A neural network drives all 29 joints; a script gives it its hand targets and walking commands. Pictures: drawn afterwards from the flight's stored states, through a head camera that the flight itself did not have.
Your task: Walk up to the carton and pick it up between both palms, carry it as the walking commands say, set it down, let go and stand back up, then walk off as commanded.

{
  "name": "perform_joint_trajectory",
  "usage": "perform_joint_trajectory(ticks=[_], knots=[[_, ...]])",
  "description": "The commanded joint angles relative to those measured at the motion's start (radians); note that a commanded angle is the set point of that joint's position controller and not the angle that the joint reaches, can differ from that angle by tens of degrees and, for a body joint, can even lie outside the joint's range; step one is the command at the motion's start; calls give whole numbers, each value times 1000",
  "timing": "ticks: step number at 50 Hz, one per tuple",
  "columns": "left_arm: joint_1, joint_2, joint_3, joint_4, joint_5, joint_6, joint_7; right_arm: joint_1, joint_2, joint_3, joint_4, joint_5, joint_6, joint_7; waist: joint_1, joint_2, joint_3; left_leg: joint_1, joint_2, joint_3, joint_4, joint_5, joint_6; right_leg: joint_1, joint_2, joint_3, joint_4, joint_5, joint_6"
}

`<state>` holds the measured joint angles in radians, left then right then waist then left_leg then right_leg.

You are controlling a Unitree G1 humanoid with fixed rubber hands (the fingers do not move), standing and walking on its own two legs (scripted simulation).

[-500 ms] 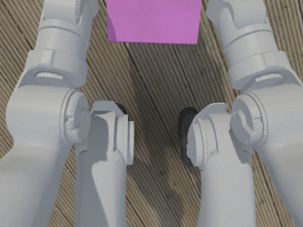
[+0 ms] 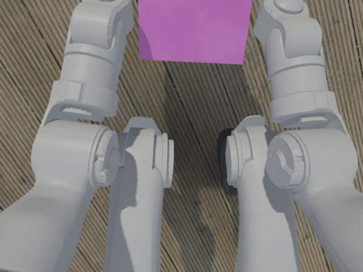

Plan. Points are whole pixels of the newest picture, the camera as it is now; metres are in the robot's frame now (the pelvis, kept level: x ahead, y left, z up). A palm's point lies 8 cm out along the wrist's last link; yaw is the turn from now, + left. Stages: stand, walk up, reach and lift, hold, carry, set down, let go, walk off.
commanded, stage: reach and lift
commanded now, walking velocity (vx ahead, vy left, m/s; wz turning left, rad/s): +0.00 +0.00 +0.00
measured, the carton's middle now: out of the picture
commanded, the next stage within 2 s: none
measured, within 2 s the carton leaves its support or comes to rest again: neither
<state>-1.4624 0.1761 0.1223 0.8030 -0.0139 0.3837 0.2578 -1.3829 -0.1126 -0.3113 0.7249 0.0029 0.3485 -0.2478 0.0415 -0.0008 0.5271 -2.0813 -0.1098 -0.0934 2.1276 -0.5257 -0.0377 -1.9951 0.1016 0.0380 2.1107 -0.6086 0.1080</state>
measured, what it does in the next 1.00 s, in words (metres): rises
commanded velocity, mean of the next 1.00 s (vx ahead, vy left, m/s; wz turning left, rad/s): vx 0.00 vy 0.00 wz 0.00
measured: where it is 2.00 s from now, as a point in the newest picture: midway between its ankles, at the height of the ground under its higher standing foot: (188, 170)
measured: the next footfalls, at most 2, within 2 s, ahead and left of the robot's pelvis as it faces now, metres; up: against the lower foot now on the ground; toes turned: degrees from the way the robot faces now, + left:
none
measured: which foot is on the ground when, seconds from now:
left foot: down 0.00-1.00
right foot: down 0.00-1.00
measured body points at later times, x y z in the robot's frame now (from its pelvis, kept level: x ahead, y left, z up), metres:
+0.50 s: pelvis -0.02 -0.01 +0.04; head +0.33 +0.02 +0.31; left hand +0.54 +0.14 -0.09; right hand +0.54 -0.11 -0.08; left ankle +0.13 +0.12 -0.37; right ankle +0.12 -0.14 -0.37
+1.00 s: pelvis -0.03 -0.01 +0.08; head +0.30 +0.01 +0.38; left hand +0.52 +0.14 -0.01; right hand +0.52 -0.11 -0.01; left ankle +0.13 +0.12 -0.37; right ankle +0.12 -0.14 -0.37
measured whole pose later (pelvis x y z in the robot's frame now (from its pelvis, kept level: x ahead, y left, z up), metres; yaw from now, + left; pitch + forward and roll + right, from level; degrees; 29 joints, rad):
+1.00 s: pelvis -0.03 -0.01 +0.08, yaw +1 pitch +20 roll -1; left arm -1.36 0.10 0.26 0.68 0.12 0.48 0.19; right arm -1.30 -0.01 -0.36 0.56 -0.10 0.49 -0.27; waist 0.03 -0.02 0.52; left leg -1.72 -0.08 -0.08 1.84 -0.46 -0.06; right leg -1.69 0.11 0.07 1.85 -0.51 0.08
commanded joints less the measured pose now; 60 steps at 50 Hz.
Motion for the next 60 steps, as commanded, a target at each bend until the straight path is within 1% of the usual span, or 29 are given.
perform_joint_trajectory(ticks=[1, 6, 7, 9, 11, 13, 15, 19, 21, 25, 26, 27, 28, 30, 34, 35, 36, 39, 40, 42, 45, 48, 51, 54, 55, 56, 57, 58, 60], knots=[[-810, -1177, -454, -325, -182, -73, -313, -985, 990, 556, -319, 184, -64, 336, -71, 109, -2378, 1190, -39, 121, -209, 505, -10, 527, 84, -161, -179, 372, -98], [-755, -1195, -346, -195, -137, -70, -311, -1026, 984, 510, -270, 131, -54, 333, -83, 23, -2185, 1058, -29, 114, -253, 338, 16, 511, 64, -157, -226, 242, -89], [-787, -1231, -388, -223, -156, -69, -311, -1064, 993, 537, -328, 149, -57, 329, -93, 29, -2308, 1098, -37, 128, -243, 349, 12, 583, 69, -153, -244, 265, -90], [-812, -1208, -385, -268, -178, -72, -314, -1126, 997, 569, -388, 164, -55, 319, -91, 2, -2378, 1115, -34, 136, -231, 377, 16, 645, 74, -148, -246, 294, -85], [-774, -1220, -343, -161, -137, -55, -319, -1099, 1025, 536, -310, 157, -42, 326, -62, 13, -2300, 1087, -37, 142, -269, 321, 19, 618, 69, -151, -271, 240, -82], [-805, -1232, -350, -189, -132, -46, -318, -1101, 1030, 520, -309, 147, -37, 327, -70, 45, -2274, 1109, -30, 125, -282, 271, 19, 559, 68, -149, -274, 194, -91], [-811, -1218, -327, -215, -123, -41, -326, -1089, 1070, 531, -304, 156, -22, 327, -35, 19, -2299, 1092, -32, 145, -309, 295, 21, 643, 74, -151, -297, 227, -78], [-781, -1260, -338, -191, -109, -30, -344, -1001, 1128, 525, -248, 127, -3, 333, -45, 23, -2326, 1046, -42, 170, -296, 278, 18, 667, 86, -143, -308, 237, -81], [-752, -1248, -350, -242, -108, -17, -350, -1017, 1149, 583, -320, 162, 11, 331, -14, 11, -2427, 1105, -43, 164, -305, 335, 23, 731, 88, -142, -306, 279, -71], [-749, -1264, -392, -308, -137, -6, -356, -951, 1177, 611, -327, 168, 28, 318, -36, 0, -2450, 1066, -55, 164, -317, 361, 23, 814, 100, -120, -328, 347, -71], [-745, -1240, -395, -325, -129, -1, -354, -955, 1182, 633, -355, 175, 32, 317, 4, 6, -2476, 1116, -56, 171, -328, 373, 23, 834, 99, -115, -341, 343, -70], [-710, -1272, -397, -324, -131, 6, -355, -961, 1162, 633, -392, 175, 31, 307, -15, 18, -2494, 1107, -54, 164, -333, 395, 23, 862, 97, -107, -352, 370, -72], [-681, -1257, -397, -283, -118, 9, -355, -975, 1186, 657, -401, 173, 33, 308, 13, -16, -2489, 1109, -59, 163, -337, 374, 26, 844, 100, -116, -341, 351, -70], [-712, -1248, -429, -364, -142, 11, -353, -977, 1172, 679, -456, 185, 37, 298, -21, -19, -2546, 1130, -65, 158, -346, 394, 22, 908, 104, -109, -358, 391, -67], [-704, -1225, -418, -408, -148, 14, -346, -959, 1167, 689, -464, 187, 52, 285, 3, -14, -2547, 1168, -59, 159, -367, 426, 27, 949, 105, -77, -390, 408, -67], [-705, -1236, -408, -350, -129, 22, -347, -923, 1153, 651, -386, 154, 61, 285, -12, -6, -2471, 1117, -59, 160, -381, 352, 18, 906, 97, -85, -398, 344, -68], [-745, -1224, -419, -402, -145, 19, -346, -942, 1155, 659, -423, 172, 56, 280, -23, 4, -2484, 1135, -60, 165, -383, 341, 16, 916, 94, -79, -415, 330, -65], [-775, -1172, -404, -434, -119, 13, -341, -915, 1198, 668, -384, 176, 62, 282, 21, 13, -2488, 1157, -59, 172, -403, 354, 21, 948, 97, -68, -427, 349, -63], [-797, -1199, -444, -462, -151, 19, -339, -938, 1186, 685, -426, 185, 66, 282, -10, 5, -2536, 1199, -58, 165, -407, 337, 20, 960, 104, -76, -427, 334, -67], [-741, -1225, -411, -319, -133, 30, -345, -967, 1153, 641, -403, 157, 56, 284, -8, -5, -2422, 1145, -49, 153, -438, 292, 19, 898, 97, -83, -449, 280, -71], [-657, -1259, -373, -269, -104, 32, -355, -930, 1194, 627, -358, 144, 60, 289, 4, -24, -2380, 1118, -54, 163, -466, 260, 24, 926, 92, -87, -482, 253, -62], [-706, -1280, -395, -301, -102, 29, -361, -876, 1211, 607, -312, 109, 67, 310, -33, 3, -2417, 1171, -53, 149, -483, 256, 12, 866, 99, -111, -482, 243, -71], [-677, -1336, -394, -265, -114, 47, -356, -918, 1210, 596, -329, 126, 64, 325, -26, 45, -2422, 1223, -50, 128, -520, 228, 10, 866, 94, -103, -504, 216, -85], [-729, -1337, -443, -340, -140, 50, -355, -874, 1213, 612, -333, 131, 79, 336, -60, 38, -2472, 1266, -50, 134, -526, 242, -1, 886, 100, -110, -522, 236, -86], [-687, -1338, -434, -328, -128, 58, -350, -923, 1185, 634, -374, 140, 78, 336, -33, 44, -2515, 1322, -51, 116, -540, 251, 1, 883, 98, -109, -526, 224, -87], [-729, -1342, -462, -394, -150, 56, -344, -864, 1203, 635, -358, 151, 86, 339, -53, 60, -2565, 1375, -54, 113, -538, 287, -6, 905, 103, -107, -531, 261, -90], [-685, -1355, -441, -321, -139, 66, -343, -970, 1183, 651, -434, 169, 77, 338, -26, 52, -2542, 1366, -55, 108, -549, 263, 4, 891, 94, -102, -533, 242, -88], [-709, -1355, -439, -336, -147, 58, -342, -952, 1174, 640, -419, 161, 74, 334, -53, 49, -2518, 1338, -58, 104, -558, 267, 5, 912, 90, -98, -545, 248, -89], [-706, -1331, -447, -397, -146, 58, -335, -942, 1166, 677, -431, 163, 84, 337, -49, 36, -2537, 1365, -55, 119, -547, 292, -3, 924, 97, -95, -555, 251, -85]])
